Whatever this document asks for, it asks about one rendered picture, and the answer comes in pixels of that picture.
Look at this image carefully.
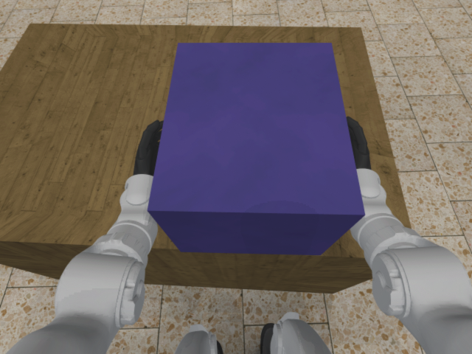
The right robot shin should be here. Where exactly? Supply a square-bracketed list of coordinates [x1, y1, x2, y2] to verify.
[270, 312, 299, 354]

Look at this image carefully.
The right robot upper arm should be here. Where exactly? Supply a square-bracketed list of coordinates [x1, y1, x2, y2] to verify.
[372, 246, 472, 354]

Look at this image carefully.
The right robot hand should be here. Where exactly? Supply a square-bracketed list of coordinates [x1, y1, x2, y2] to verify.
[347, 117, 371, 170]

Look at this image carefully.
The left robot hand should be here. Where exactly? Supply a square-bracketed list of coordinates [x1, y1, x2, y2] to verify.
[133, 120, 164, 176]

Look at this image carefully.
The left robot upper arm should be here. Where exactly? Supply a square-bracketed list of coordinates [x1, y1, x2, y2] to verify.
[5, 252, 145, 354]

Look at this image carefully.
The robot right forearm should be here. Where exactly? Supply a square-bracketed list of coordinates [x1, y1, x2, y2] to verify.
[350, 168, 472, 304]

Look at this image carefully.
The carton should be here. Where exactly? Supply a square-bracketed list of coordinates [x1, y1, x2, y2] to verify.
[147, 43, 365, 255]

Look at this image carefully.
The pedestal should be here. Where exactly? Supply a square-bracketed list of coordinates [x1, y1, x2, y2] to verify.
[0, 24, 412, 294]

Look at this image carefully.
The left robot thigh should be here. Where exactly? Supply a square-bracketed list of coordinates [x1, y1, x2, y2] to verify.
[174, 330, 218, 354]

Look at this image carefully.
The robot left forearm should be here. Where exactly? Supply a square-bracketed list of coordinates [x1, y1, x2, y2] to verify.
[55, 174, 158, 315]

